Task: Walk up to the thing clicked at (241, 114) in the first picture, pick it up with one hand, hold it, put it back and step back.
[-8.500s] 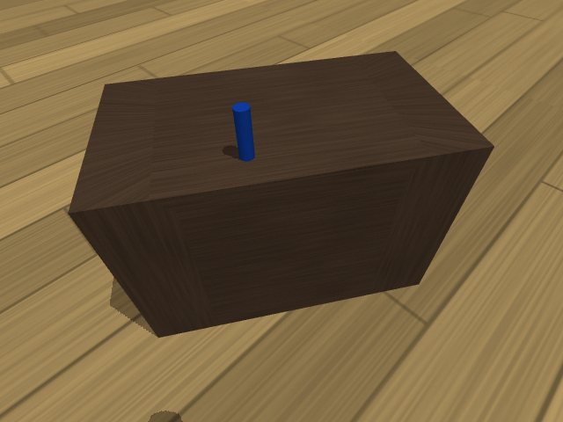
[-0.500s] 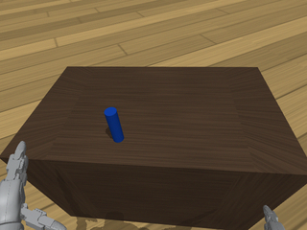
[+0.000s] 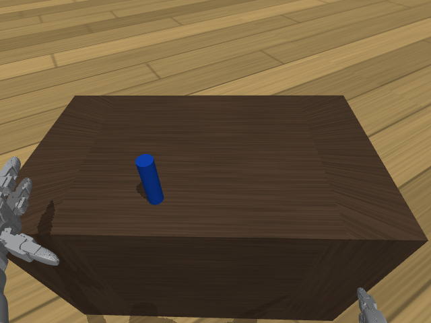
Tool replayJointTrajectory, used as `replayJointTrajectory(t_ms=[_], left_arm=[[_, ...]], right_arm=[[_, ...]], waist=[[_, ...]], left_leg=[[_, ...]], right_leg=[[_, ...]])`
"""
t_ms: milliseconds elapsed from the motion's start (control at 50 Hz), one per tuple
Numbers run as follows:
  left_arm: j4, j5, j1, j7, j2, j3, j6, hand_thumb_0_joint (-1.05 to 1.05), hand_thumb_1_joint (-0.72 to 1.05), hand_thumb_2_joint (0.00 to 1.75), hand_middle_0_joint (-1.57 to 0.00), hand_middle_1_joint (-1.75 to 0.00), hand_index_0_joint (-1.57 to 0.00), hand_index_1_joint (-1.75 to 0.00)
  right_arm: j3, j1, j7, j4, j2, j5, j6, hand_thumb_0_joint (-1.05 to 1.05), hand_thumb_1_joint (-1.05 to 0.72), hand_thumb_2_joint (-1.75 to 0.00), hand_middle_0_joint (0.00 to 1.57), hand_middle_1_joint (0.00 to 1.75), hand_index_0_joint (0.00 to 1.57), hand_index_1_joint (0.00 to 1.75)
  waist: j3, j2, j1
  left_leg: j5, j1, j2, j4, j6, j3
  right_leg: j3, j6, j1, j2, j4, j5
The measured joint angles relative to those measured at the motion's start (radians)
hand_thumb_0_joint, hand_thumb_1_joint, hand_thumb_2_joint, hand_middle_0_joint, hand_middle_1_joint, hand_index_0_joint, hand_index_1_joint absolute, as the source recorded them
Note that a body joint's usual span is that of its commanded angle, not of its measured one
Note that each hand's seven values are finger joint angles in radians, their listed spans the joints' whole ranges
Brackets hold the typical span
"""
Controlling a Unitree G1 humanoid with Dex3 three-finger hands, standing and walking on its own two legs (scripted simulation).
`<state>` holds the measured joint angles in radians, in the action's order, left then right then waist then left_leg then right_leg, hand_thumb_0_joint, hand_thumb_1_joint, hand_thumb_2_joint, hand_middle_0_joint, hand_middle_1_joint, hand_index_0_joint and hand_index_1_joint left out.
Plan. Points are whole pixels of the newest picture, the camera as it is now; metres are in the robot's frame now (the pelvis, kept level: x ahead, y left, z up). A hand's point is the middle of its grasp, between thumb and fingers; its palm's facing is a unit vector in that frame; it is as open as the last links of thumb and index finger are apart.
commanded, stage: go down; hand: left
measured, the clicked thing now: (150, 181) +0.45 +0.18 +0.00
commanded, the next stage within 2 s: none
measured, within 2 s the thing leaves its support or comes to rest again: neither
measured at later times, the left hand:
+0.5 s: hand (32, 200) +0.31 +0.34 +0.11, palm faces +0.15 -0.99 -0.04, open 17.5 cm
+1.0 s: hand (34, 185) +0.35 +0.36 +0.11, palm faces +0.12 -0.99 +0.01, open 17.6 cm
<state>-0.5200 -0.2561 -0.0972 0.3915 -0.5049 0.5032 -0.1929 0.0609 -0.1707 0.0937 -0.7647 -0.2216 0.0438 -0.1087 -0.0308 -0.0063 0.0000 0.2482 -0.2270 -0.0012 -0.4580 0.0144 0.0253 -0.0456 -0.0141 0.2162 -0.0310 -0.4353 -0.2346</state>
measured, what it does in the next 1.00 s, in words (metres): stands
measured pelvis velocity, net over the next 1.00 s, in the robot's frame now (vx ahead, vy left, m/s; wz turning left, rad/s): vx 0.00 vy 0.00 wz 0.00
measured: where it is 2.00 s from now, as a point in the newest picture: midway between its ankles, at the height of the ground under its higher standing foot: outside the picture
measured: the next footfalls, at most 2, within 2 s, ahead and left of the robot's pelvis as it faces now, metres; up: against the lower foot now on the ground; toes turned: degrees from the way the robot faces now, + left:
none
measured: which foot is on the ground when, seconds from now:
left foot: down 0.00-1.00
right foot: down 0.00-1.00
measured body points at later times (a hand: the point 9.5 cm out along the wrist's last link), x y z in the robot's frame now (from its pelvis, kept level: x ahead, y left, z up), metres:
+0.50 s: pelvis +0.00 +0.00 +0.00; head +0.02 +0.01 +0.45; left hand +0.30 +0.39 +0.11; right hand +0.16 -0.26 -0.10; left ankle -0.01 +0.11 -0.74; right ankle -0.01 -0.13 -0.74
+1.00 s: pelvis +0.00 +0.00 -0.01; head +0.04 +0.02 +0.44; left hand +0.33 +0.41 +0.11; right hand +0.16 -0.27 -0.09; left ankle -0.01 +0.11 -0.74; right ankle -0.01 -0.13 -0.74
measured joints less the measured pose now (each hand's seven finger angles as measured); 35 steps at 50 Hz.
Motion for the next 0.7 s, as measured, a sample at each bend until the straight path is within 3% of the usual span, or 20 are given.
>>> replayJointTrajectory(t_ms=[280, 440, 580, 700], left_arm=[[-0.077, 0.000, -0.073, 0.046, -0.001, 0.013, -0.005, -0.01, -0.55, 0.05, -0.06, -0.03, -0.06, -0.02], [-0.212, -0.022, -0.166, 0.126, -0.073, 0.039, -0.008, -0.01, -0.54, 0.05, -0.06, -0.04, -0.06, -0.03], [-0.330, -0.042, -0.234, 0.206, -0.135, 0.065, -0.010, -0.01, -0.54, 0.05, -0.06, -0.04, -0.06, -0.02], [-0.393, -0.041, -0.276, 0.242, -0.166, 0.084, -0.010, -0.01, -0.55, 0.05, -0.05, -0.04, -0.06, -0.02]], right_arm=[[-0.001, 0.005, 0.013, -0.048, -0.012, -0.011, -0.016, -0.01, 0.52, -0.05, 0.05, 0.06, 0.05, 0.05], [-0.014, 0.048, 0.034, -0.093, -0.011, -0.010, -0.032, -0.01, 0.52, -0.05, 0.05, 0.06, 0.06, 0.05], [-0.050, 0.044, 0.051, -0.060, -0.018, -0.017, -0.062, -0.01, 0.52, -0.05, 0.05, 0.06, 0.06, 0.05], [-0.076, 0.032, 0.059, -0.047, -0.019, -0.024, -0.081, -0.01, 0.52, -0.05, 0.05, 0.06, 0.06, 0.05]], waist=[[-0.006, 0.007, 0.013], [-0.010, 0.012, -0.003], [-0.025, 0.018, -0.026], [-0.032, 0.022, -0.039]], left_leg=[[0.004, -0.032, 0.001, -0.011, 0.006, 0.006], [-0.001, -0.060, 0.000, -0.017, 0.005, -0.004], [-0.002, -0.086, -0.002, -0.019, 0.002, -0.006], [0.003, -0.115, -0.007, -0.034, 0.001, -0.008]], right_leg=[[0.006, -0.006, 0.028, -0.001, 0.002, 0.005], [-0.004, -0.004, 0.050, 0.000, 0.001, 0.009], [-0.005, -0.001, 0.076, 0.003, -0.001, 0.011], [-0.007, 0.001, 0.101, 0.007, -0.009, 0.009]])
